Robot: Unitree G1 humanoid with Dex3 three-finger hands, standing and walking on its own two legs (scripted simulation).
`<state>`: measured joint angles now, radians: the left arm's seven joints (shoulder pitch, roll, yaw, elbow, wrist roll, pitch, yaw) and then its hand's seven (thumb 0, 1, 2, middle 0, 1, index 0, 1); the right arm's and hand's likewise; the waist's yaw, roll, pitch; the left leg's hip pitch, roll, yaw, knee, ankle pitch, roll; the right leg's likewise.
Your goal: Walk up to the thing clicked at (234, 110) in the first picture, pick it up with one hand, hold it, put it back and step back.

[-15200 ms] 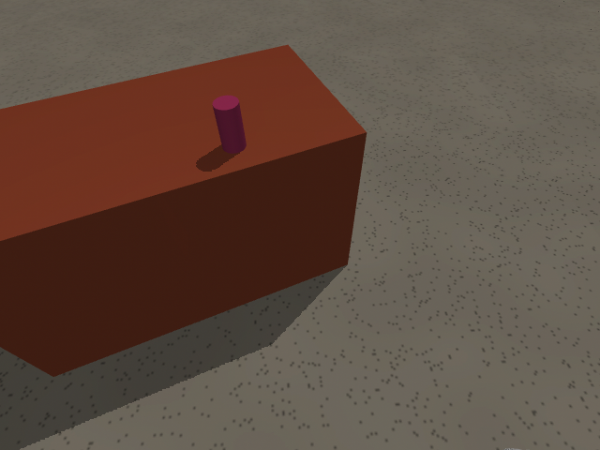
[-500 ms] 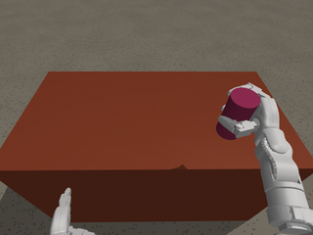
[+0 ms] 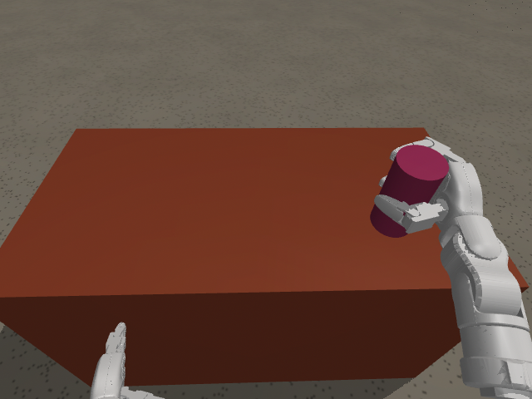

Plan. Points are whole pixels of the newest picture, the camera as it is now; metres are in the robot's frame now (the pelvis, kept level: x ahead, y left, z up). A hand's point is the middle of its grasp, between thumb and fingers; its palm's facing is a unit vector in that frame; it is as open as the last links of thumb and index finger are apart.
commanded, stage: hold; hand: right
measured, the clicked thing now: (404, 194) +0.34 -0.17 +0.16
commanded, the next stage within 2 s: none
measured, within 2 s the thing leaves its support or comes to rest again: neither
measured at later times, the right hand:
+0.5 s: hand (409, 177) +0.34 -0.16 +0.19, palm faces +0.06 +1.00 -0.03, open 9.2 cm
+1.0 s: hand (411, 182) +0.34 -0.16 +0.18, palm faces +0.07 +1.00 -0.03, open 9.2 cm
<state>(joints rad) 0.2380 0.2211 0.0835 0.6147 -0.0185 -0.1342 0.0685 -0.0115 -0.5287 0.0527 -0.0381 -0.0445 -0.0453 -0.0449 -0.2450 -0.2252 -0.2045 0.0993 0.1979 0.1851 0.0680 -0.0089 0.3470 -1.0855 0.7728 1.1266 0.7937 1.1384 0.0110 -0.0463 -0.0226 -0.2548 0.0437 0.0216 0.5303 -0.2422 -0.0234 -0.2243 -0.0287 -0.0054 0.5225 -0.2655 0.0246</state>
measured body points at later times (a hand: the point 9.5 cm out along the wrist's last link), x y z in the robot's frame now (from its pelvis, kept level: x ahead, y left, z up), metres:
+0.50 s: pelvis +0.01 +0.00 +0.00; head -0.02 +0.03 +0.45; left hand +0.17 +0.26 -0.08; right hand +0.33 -0.21 +0.19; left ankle +0.03 +0.13 -0.73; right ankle +0.01 -0.14 -0.73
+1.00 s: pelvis +0.01 +0.01 +0.00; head -0.01 +0.03 +0.45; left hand +0.18 +0.27 -0.08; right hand +0.33 -0.22 +0.19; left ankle +0.03 +0.13 -0.73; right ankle +0.01 -0.14 -0.73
